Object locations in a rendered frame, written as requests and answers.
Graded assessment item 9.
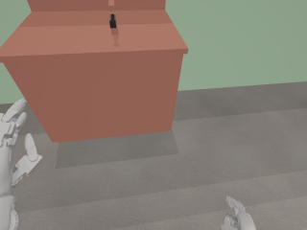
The tap lever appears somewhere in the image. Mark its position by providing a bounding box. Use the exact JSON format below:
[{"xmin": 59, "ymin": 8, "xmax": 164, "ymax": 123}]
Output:
[{"xmin": 109, "ymin": 14, "xmax": 116, "ymax": 29}]

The robot left forearm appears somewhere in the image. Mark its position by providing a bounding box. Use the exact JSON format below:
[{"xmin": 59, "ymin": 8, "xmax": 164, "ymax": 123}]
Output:
[{"xmin": 0, "ymin": 195, "xmax": 20, "ymax": 230}]

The robot left hand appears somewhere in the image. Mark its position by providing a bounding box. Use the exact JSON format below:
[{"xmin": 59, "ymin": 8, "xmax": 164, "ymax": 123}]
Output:
[{"xmin": 0, "ymin": 98, "xmax": 42, "ymax": 196}]

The robot right hand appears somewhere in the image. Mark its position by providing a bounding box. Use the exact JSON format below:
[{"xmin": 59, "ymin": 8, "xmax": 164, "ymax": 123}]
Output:
[{"xmin": 221, "ymin": 196, "xmax": 256, "ymax": 230}]

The counter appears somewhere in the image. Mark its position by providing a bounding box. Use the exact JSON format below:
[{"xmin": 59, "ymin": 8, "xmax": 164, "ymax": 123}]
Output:
[{"xmin": 0, "ymin": 0, "xmax": 188, "ymax": 143}]

